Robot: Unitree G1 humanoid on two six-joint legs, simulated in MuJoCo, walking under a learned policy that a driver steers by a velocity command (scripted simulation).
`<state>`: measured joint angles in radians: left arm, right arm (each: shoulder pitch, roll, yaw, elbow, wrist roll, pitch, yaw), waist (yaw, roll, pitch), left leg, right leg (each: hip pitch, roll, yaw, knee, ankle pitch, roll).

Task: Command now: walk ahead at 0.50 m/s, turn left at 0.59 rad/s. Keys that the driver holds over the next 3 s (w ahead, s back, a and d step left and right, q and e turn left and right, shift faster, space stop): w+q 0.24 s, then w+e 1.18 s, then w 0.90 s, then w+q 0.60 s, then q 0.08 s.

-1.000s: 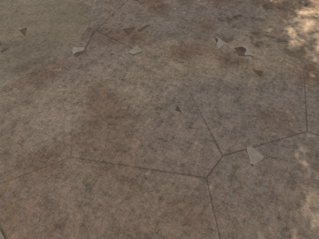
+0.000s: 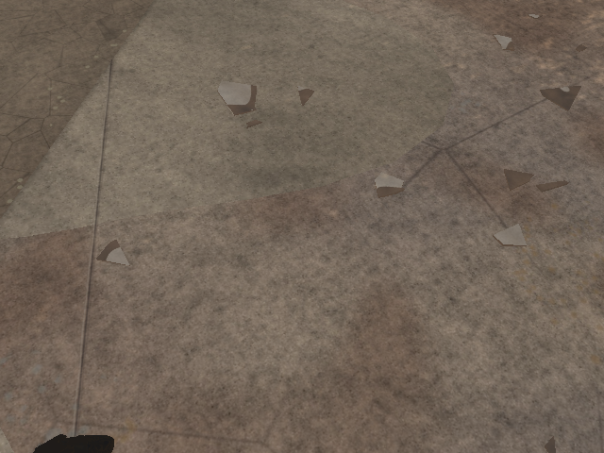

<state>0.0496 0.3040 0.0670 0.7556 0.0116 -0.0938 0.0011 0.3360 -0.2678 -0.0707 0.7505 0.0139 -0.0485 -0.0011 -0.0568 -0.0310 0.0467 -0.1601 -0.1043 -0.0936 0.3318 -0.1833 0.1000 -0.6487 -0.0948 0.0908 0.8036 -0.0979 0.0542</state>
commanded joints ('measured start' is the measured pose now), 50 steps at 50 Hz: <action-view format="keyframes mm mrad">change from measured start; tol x32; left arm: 1 -91 42 3 -79 -7 -12 -9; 34 382 -15 -22 -15 -32 11 3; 50 11 19 -9 -139 -32 56 -51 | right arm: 1 -11 -182 -49 -64 5 -11 -17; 50 -70 -183 -45 5 -8 -52 -9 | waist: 1 -1 107 -28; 10 97 155 -125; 12 95 -285 -395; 17 83 -46 -44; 32 13 -60 -98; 34 -33 308 -332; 50 -4 77 23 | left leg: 1 -77 192 -162 -113 141 122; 10 33 187 -294 216 254 47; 12 -468 -17 -94 810 -389 -65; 14 -614 88 -108 961 -303 -80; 32 56 134 41 108 106 -73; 34 506 521 -466 32 -112 120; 50 105 365 186 -194 244 55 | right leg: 1 100 61 -39 -191 182 14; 9 268 101 -26 -364 46 -61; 12 1041 -308 600 -435 -199 -326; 30 450 -93 204 -538 -4 -221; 36 -175 55 38 406 -400 -76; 50 -4 -7 -76 -93 123 -63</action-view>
